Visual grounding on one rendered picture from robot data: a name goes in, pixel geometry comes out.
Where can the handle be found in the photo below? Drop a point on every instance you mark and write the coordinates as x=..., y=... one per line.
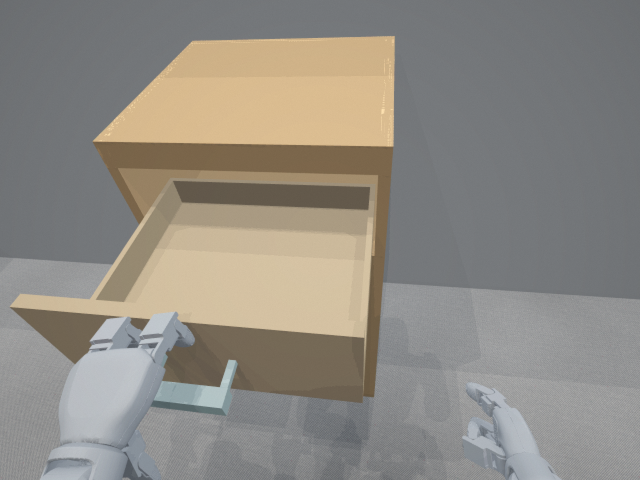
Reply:
x=197, y=398

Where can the drawer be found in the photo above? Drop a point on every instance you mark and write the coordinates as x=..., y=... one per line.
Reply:
x=272, y=274

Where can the right robot hand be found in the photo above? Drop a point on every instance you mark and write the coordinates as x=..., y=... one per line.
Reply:
x=489, y=445

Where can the robot right forearm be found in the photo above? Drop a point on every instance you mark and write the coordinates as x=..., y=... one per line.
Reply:
x=528, y=466

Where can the cabinet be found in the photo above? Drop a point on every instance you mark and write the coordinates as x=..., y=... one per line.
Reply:
x=299, y=110

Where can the robot left forearm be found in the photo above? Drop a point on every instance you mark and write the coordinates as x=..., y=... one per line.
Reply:
x=85, y=461

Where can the left robot hand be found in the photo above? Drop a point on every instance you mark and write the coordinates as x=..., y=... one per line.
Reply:
x=110, y=389

